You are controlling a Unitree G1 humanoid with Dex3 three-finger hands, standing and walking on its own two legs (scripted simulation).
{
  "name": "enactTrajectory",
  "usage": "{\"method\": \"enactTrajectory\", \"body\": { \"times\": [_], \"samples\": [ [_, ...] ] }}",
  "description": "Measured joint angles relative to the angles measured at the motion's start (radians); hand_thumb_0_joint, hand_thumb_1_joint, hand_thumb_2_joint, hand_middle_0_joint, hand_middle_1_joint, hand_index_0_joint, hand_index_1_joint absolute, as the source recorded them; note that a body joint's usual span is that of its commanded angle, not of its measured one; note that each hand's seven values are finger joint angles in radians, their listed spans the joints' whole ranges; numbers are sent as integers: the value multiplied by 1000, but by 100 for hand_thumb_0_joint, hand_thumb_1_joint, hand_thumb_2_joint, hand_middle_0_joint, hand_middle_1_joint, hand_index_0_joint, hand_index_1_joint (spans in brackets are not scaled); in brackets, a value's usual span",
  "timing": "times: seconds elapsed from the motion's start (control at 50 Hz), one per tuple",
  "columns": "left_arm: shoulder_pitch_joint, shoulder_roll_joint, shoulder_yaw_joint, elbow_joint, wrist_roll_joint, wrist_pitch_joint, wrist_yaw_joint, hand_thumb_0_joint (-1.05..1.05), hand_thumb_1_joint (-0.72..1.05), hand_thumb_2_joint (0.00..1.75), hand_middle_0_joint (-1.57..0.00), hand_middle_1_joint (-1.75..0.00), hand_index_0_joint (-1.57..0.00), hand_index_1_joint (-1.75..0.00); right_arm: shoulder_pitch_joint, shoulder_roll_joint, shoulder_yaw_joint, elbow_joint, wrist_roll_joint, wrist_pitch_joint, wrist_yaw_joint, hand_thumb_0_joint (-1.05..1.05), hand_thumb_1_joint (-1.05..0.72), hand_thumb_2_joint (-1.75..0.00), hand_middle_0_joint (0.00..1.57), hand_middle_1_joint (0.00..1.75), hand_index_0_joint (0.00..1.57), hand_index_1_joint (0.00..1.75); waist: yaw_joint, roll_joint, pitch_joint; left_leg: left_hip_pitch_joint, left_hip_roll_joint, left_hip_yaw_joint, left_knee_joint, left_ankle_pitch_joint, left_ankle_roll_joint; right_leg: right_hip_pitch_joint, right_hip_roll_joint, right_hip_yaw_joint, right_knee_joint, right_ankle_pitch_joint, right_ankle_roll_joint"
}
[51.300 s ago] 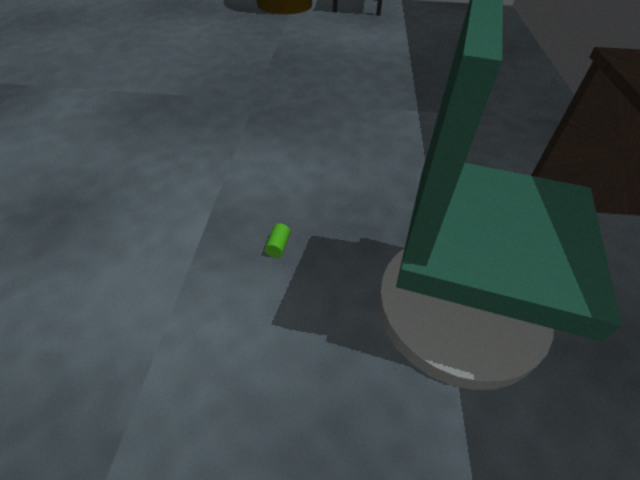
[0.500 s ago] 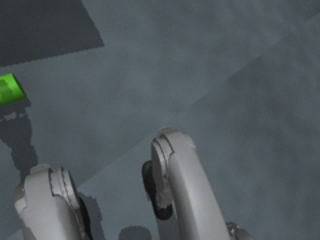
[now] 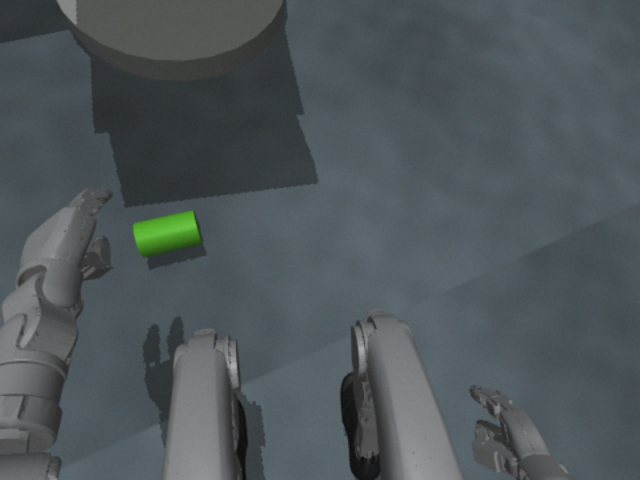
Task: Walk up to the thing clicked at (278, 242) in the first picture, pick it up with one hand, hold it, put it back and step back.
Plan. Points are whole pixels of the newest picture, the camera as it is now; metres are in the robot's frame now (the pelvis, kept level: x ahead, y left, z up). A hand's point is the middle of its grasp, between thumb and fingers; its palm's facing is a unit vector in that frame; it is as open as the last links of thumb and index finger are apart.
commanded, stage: home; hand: left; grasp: from above
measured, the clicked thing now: (169, 233) +0.56 +0.25 -0.43
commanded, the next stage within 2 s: none
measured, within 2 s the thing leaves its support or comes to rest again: neither
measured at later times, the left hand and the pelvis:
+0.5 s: hand (63, 338) +0.28 +0.20 +0.09, palm faces +0.06 -0.96 -0.28, open 7.4 cm; pelvis +0.04 -0.01 +0.18, yaw +3 degrees
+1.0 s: hand out of the picture +0.23 +0.19 +0.21, palm faces +0.15 -0.97 -0.20, open 7.4 cm; pelvis +0.08 +0.00 +0.25, yaw +5 degrees
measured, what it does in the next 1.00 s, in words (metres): rises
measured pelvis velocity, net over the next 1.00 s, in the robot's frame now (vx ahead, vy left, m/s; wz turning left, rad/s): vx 0.08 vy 0.00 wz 0.08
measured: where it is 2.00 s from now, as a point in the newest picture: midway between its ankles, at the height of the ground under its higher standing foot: (298, 459)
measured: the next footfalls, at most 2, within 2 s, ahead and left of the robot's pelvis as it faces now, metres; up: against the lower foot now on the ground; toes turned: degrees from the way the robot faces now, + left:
none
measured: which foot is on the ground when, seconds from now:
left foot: down 0.00-1.00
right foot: down 0.00-1.00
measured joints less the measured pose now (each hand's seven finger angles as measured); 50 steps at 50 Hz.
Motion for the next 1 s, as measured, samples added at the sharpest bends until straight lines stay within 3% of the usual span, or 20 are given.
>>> {"method": "enactTrajectory", "body": {
  "times": [0.12,0.32,0.48,0.58,0.68,0.84,1.0],
  "samples": [
    [153,-84,-13,-125,-147,67,28,1,85,89,-22,-31,-22,-32,-49,21,3,-16,19,-45,-41,0,-91,-89,20,30,20,30,24,-14,-7,174,3,6,-145,21,-8,168,-2,-6,-134,15,-8],
    [390,-186,-8,-304,-409,191,66,1,89,90,-22,-30,-21,-30,-52,75,39,-21,34,-106,-106,0,-91,-89,20,30,20,30,26,-15,-2,474,13,17,-387,55,-16,462,2,-15,-366,46,-17],
    [574,-250,2,-437,-552,281,85,2,90,90,-21,-30,-21,-30,27,96,70,-17,38,-149,-168,1,-91,-89,20,30,20,30,27,-18,11,739,25,23,-602,93,-20,728,12,-24,-583,85,-21],
    [686,-279,10,-521,-600,321,87,2,90,90,-21,-30,-21,-30,86,96,79,-22,35,-180,-208,1,-91,-89,20,30,20,30,25,-17,13,900,29,25,-733,119,-21,892,16,-30,-719,112,-21],
    [807,-296,4,-622,-623,349,79,2,90,90,-21,-30,-21,-30,134,91,77,-40,30,-204,-234,1,-91,-89,20,30,20,30,29,-8,10,1047,32,31,-849,142,-20,1041,19,-32,-839,137,-20],
    [960,-302,-14,-746,-628,375,52,2,91,90,-21,-30,-20,-30,152,84,67,-61,21,-239,-251,1,-91,-89,20,30,20,30,47,8,-2,1197,30,34,-960,163,-17,1194,18,-35,-952,158,-18],
    [973,-304,-16,-744,-615,374,25,2,91,90,-20,-29,-20,-30,120,83,63,-58,7,-272,-250,1,-91,-89,20,30,20,30,68,0,13,1239,22,30,-981,171,-18,1236,11,-40,-968,159,-18]
  ]
}}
